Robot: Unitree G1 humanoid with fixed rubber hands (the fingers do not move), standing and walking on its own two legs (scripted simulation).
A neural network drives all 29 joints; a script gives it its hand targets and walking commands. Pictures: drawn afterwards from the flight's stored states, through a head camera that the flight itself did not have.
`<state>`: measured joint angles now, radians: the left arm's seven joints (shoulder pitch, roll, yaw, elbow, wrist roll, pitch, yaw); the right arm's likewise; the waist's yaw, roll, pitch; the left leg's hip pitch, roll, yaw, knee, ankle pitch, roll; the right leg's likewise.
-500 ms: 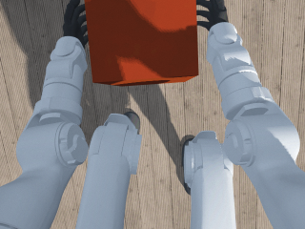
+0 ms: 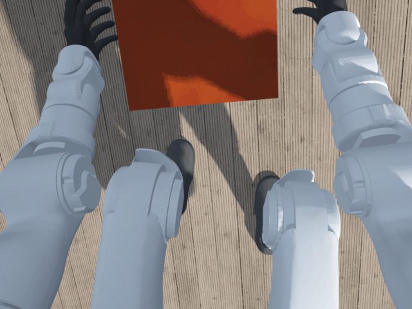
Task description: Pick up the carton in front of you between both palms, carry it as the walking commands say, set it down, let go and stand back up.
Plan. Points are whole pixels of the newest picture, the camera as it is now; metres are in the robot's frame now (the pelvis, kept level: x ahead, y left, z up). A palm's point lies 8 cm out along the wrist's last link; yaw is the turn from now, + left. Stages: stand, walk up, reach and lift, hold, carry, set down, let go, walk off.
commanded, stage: set down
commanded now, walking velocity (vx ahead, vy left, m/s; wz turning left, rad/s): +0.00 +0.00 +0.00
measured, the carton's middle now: (203, 44) +0.49 +0.09 -0.25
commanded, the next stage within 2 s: let go in 1.12 s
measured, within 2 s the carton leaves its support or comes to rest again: neither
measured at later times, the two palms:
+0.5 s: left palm out of the picture +0.47 +0.29 -0.05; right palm out of the picture +0.57 -0.08 -0.04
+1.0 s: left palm out of the picture +0.47 +0.30 +0.10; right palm out of the picture +0.57 -0.08 +0.10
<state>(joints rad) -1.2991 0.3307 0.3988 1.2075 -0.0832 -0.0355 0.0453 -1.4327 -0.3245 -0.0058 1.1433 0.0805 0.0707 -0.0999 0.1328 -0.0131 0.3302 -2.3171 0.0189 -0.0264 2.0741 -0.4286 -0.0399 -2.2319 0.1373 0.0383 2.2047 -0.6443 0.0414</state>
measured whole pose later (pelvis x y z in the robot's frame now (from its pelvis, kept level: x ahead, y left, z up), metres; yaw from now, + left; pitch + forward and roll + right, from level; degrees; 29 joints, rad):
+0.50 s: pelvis +0.01 +0.01 +0.07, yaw +1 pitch +44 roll -1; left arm -1.09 0.26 0.31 0.87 -0.12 0.10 0.07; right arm -1.26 -0.28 -0.15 0.98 0.04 0.15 -0.10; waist 0.13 -0.05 0.04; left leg -2.19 -0.01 -0.04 1.86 -0.42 -0.02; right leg -2.08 0.08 0.02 1.96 -0.64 0.03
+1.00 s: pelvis +0.04 +0.01 +0.20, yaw +1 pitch +47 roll -2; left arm -0.90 0.23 0.36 0.73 -0.07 0.14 0.00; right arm -1.07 -0.24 -0.17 0.84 -0.02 0.19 -0.06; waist 0.13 -0.04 -0.12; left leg -1.86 -0.02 -0.04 1.40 -0.35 -0.02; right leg -1.76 0.07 0.04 1.48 -0.53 0.03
